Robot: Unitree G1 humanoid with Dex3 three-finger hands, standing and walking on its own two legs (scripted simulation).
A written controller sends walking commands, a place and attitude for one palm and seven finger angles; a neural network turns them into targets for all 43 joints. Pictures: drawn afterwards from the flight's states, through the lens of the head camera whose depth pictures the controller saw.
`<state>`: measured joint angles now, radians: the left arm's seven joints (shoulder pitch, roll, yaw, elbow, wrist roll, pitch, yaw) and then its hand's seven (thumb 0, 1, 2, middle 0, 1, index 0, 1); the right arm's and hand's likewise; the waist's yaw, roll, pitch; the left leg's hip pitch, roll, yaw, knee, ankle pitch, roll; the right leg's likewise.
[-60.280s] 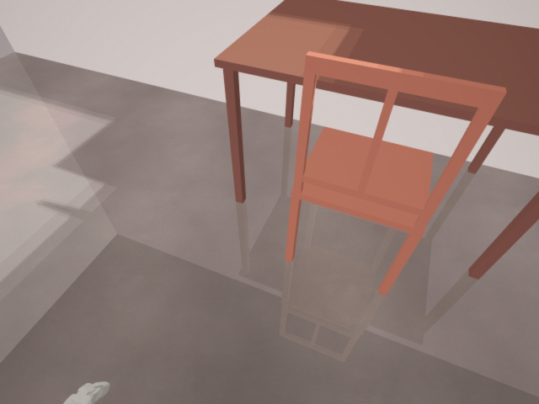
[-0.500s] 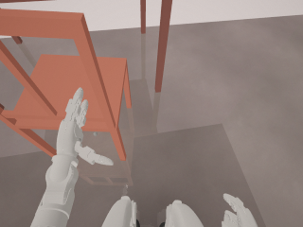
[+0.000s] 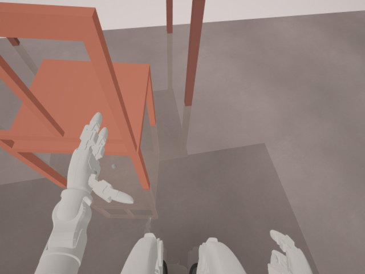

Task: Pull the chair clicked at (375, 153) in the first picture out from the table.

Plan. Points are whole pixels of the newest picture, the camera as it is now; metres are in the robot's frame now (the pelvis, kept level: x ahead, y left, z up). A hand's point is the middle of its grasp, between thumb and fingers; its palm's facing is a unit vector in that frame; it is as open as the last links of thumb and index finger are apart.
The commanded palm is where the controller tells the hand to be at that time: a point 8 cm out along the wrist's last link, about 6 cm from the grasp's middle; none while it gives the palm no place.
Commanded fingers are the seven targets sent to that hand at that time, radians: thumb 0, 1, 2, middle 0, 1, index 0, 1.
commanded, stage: push the fingers through the gap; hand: left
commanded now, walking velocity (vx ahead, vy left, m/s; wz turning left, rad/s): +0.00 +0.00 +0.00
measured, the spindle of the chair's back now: (27, 97) +0.49 +0.37 +0.04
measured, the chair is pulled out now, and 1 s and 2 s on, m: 0.21 0.21 0.21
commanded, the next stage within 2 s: hook a spindle and tug to test in 1.56 s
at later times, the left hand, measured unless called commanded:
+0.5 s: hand (119, 140) +0.39 +0.15 +0.02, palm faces -0.01 -1.00 -0.03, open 17.0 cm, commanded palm +0.37 +0.20 +0.02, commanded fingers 0.00 -0.50 0.30 -0.06 -0.08 -0.06 -0.08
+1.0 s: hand (122, 123) +0.44 +0.15 +0.01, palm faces +0.01 -1.00 -0.03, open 17.0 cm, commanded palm +0.42 +0.20 +0.02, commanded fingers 0.00 -0.50 0.30 -0.06 -0.08 -0.06 -0.08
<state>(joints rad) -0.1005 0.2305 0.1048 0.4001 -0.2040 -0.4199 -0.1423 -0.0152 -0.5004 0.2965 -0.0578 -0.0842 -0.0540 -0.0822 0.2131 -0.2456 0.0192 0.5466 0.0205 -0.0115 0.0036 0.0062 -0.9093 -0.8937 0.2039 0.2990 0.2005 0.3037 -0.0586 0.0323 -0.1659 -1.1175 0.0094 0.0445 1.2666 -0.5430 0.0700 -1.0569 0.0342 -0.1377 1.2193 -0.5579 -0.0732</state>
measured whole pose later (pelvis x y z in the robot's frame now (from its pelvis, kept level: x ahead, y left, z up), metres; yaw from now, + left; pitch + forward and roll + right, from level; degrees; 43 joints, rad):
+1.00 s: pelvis +0.00 +0.00 +0.00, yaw -1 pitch +25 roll -3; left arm -0.55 0.29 0.23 0.83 -0.13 -0.49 -0.08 -0.01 -0.50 0.30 -0.06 -0.08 -0.06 -0.08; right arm 0.26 -0.25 0.02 0.62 0.00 0.03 0.01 0.00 -0.91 -0.89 0.20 0.30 0.20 0.30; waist -0.13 0.03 -0.16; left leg -1.18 0.01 0.05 1.27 -0.53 0.08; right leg -1.13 0.04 -0.13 1.23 -0.54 -0.07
